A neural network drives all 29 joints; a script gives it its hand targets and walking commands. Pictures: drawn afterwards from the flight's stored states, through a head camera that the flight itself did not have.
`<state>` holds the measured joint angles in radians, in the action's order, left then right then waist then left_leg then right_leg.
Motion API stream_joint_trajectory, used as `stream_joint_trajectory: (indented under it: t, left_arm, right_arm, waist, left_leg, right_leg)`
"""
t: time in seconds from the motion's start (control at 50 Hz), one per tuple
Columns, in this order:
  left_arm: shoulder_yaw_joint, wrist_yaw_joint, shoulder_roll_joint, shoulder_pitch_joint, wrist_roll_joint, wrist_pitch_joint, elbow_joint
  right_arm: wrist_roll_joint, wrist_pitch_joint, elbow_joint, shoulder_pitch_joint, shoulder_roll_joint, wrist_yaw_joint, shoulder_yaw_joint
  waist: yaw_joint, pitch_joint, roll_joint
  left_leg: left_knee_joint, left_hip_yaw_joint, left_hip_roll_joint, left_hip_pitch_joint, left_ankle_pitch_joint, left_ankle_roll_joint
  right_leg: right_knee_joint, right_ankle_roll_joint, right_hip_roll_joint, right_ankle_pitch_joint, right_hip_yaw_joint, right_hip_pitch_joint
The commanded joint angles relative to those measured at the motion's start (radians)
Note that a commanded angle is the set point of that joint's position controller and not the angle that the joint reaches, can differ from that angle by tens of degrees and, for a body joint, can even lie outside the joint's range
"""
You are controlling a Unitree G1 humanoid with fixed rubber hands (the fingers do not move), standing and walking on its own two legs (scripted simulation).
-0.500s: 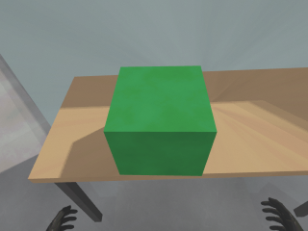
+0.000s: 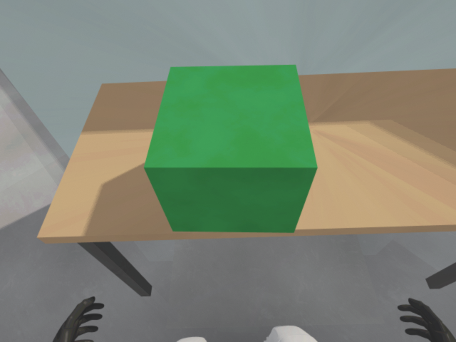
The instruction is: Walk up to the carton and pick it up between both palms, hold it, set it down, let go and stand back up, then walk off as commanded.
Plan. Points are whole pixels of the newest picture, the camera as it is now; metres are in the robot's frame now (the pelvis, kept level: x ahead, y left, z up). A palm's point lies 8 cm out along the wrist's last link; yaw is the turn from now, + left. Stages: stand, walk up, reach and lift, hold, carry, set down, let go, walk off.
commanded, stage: walk off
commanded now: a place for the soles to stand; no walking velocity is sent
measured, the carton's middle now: (232, 150) +0.46 +0.02 +0.03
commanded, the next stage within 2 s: none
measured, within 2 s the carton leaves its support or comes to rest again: neither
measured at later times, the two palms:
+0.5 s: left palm out of the picture +0.00 +0.30 -0.08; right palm out of the picture -0.03 -0.35 -0.09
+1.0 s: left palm out of the picture -0.22 +0.29 -0.11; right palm out of the picture -0.22 -0.37 -0.09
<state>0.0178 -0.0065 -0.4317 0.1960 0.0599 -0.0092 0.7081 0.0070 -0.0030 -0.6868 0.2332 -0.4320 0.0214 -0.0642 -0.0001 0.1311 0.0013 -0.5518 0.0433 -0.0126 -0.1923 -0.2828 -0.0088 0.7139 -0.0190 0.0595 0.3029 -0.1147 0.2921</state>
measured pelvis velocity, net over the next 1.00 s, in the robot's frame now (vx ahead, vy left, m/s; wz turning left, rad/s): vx -0.30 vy -0.03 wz -0.03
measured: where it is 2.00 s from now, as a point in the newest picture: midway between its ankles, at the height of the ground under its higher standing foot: outside the picture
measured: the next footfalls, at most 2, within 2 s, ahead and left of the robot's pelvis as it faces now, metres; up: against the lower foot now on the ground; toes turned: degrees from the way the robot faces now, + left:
left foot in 0.54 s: -0.10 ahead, +0.09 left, +0.00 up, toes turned -2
right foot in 1.02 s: -0.22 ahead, -0.18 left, +0.00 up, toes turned +6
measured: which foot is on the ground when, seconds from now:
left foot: down 0.00-0.12, up 0.14-0.52, down 0.54-1.00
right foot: down 0.00-0.54, up 0.56-1.00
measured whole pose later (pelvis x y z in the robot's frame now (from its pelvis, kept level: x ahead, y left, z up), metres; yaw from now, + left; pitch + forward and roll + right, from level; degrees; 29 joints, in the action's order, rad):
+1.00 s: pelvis -0.30 -0.03 -0.02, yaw -2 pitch -6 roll -1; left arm -0.01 -0.01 -0.46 0.31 0.06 -0.06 0.70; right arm 0.01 0.05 -0.69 0.25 -0.45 0.00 -0.09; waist 0.00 0.17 0.00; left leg -0.66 -0.03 -0.02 -0.46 -0.15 -0.05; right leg 0.84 -0.02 0.05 0.48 -0.15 0.34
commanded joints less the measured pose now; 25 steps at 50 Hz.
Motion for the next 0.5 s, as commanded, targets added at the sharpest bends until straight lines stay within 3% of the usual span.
stream_joint_trajectory:
  t: [0.0,0.02,0.04,0.06,0.08,0.1,0.12,0.14,0.16,0.18,0.2,0.24,0.3,0.36,0.38,0.46,0.48]
  left_arm:
    - [-0.156,-0.002,-0.178,0.055,-0.09,-0.035,-0.085]
    - [-0.151,0.001,-0.179,0.076,-0.087,-0.034,-0.089]
    - [-0.139,0.007,-0.161,0.098,-0.089,-0.025,-0.078]
    - [-0.145,0.01,-0.172,0.091,-0.09,-0.012,-0.073]
    - [-0.147,0.008,-0.196,0.094,-0.098,-0.008,-0.082]
    - [-0.145,0.006,-0.225,0.105,-0.1,-0.006,-0.076]
    - [-0.16,-0.002,-0.282,0.048,-0.107,-0.009,-0.09]
    - [-0.149,-0.015,-0.266,0.023,-0.105,-0.016,-0.108]
    - [-0.139,-0.025,-0.225,-0.007,-0.099,-0.015,-0.111]
    - [-0.132,-0.032,-0.202,-0.024,-0.097,-0.016,-0.106]
    - [-0.127,-0.031,-0.183,-0.034,-0.096,-0.015,-0.108]
    - [-0.131,-0.035,-0.184,-0.024,-0.096,-0.014,-0.108]
    - [-0.135,-0.039,-0.193,0.005,-0.092,-0.011,-0.089]
    - [-0.139,-0.032,-0.197,-0.039,-0.095,-0.025,-0.096]
    - [-0.14,-0.032,-0.191,-0.043,-0.099,-0.027,-0.095]
    - [-0.149,-0.026,-0.21,-0.106,-0.1,-0.047,-0.1]
    - [-0.151,-0.025,-0.2,-0.119,-0.101,-0.048,-0.099]
  right_arm:
    - [-0.054,0.021,0.056,-0.086,-0.279,-0.032,-0.077]
    - [-0.058,0.022,0.072,-0.103,-0.288,-0.038,-0.079]
    - [-0.056,0.025,0.061,-0.082,-0.27,-0.04,-0.072]
    - [-0.055,0.029,0.056,-0.026,-0.248,-0.035,-0.07]
    - [-0.05,0.034,0.054,0.042,-0.224,-0.03,-0.063]
    - [-0.033,0.042,0.052,0.044,-0.184,-0.03,-0.066]
    - [-0.025,0.055,0.051,0.016,-0.164,-0.037,-0.068]
    - [-0.024,0.066,0.035,-0.002,-0.187,-0.049,-0.068]
    - [-0.022,0.067,0.029,-0.008,-0.181,-0.056,-0.066]
    - [-0.021,0.065,0.02,-0.013,-0.183,-0.057,-0.068]
    - [-0.023,0.065,0.014,0.01,-0.194,-0.054,-0.074]
    - [-0.025,0.065,0.013,0.019,-0.207,-0.044,-0.07]
    - [-0.024,0.064,0.016,0.017,-0.189,-0.038,-0.066]
    - [-0.015,0.063,-0.025,0.07,-0.196,-0.034,-0.073]
    - [-0.016,0.061,-0.028,0.077,-0.185,-0.03,-0.073]
    - [-0.011,0.062,-0.053,0.166,-0.181,-0.016,-0.082]
    - [-0.015,0.057,-0.067,0.199,-0.183,-0.013,-0.086]
  waist:
    - [-0.004,-0.034,0.14]
    - [-0.033,-0.023,0.148]
    - [-0.044,-0.043,0.11]
    - [-0.036,-0.105,0.072]
    - [-0.016,-0.147,-0.016]
    - [-0.016,-0.175,-0.15]
    - [-0.016,-0.163,-0.298]
    - [-0.011,-0.159,-0.207]
    - [0.002,-0.119,-0.139]
    - [0.007,-0.082,-0.127]
    - [0.009,-0.079,-0.136]
    - [-0.004,-0.107,-0.134]
    - [-0.023,-0.145,-0.153]
    - [-0.015,-0.16,-0.218]
    - [-0.015,-0.163,-0.214]
    - [0.019,-0.133,-0.205]
    - [0.037,-0.139,-0.187]
  left_leg:
    - [0.154,-0.311,-0.344,-0.261,0.375,-0.284]
    - [0.124,-0.295,-0.331,-0.261,0.395,-0.253]
    - [0.033,-0.254,-0.295,-0.155,0.495,-0.202]
    - [-0.078,-0.183,-0.215,-0.033,0.571,-0.145]
    - [-0.137,-0.149,-0.155,-0.031,0.466,-0.097]
    - [-0.242,-0.081,-0.043,-0.118,0.109,-0.044]
    - [-0.495,-0.063,0.079,-0.191,-0.353,-0.021]
    - [-0.636,-0.166,0.104,-0.175,-0.365,-0.019]
    - [-0.697,-0.178,0.129,-0.205,-0.33,-0.017]
    - [-0.704,-0.169,0.124,-0.219,-0.302,-0.012]
    - [-0.708,-0.176,0.124,-0.232,-0.27,-0.011]
    - [-0.737,-0.179,0.136,-0.234,-0.262,0.013]
    - [-0.596,-0.161,0.121,-0.266,-0.26,0.021]
    - [-0.48,-0.115,0.097,-0.162,-0.26,0.02]
    - [-0.432,-0.117,0.091,-0.135,-0.245,0.015]
    - [-0.275,-0.105,0.056,0.016,-0.176,-0.011]
    - [-0.174,-0.1,0.053,0.068,-0.125,-0.019]
  right_leg:
    - [0.316,-0.029,0.016,0.221,-0.016,-0.013]
    - [0.234,-0.029,-0.017,0.241,-0.032,-0.033]
    - [0.013,-0.038,-0.06,0.161,-0.009,-0.045]
    - [-0.195,-0.04,-0.061,0.035,-0.032,-0.085]
    - [-0.25,-0.042,-0.073,-0.304,-0.087,-0.148]
    - [-0.305,-0.104,-0.196,-0.519,-0.237,-0.188]
    - [-0.335,-0.218,-0.34,-0.606,-0.401,-0.082]
    - [-0.31,-0.241,-0.335,-0.622,-0.41,-0.032]
    - [-0.279,-0.216,-0.288,-0.649,-0.338,-0.03]
    - [-0.241,-0.219,-0.271,-0.684,-0.29,-0.021]
    - [-0.231,-0.209,-0.244,-0.678,-0.252,-0.044]
    - [-0.225,-0.208,-0.246,-0.663,-0.252,-0.095]
    - [-0.234,-0.199,-0.26,-0.62,-0.262,-0.211]
    - [-0.281,-0.195,-0.249,-0.461,-0.249,-0.108]
    - [-0.292,-0.198,-0.248,-0.419,-0.258,-0.068]
    - [-0.362,-0.178,-0.242,0.017,-0.255,0.138]
    - [-0.356,-0.145,-0.206,0.107,-0.246,0.175]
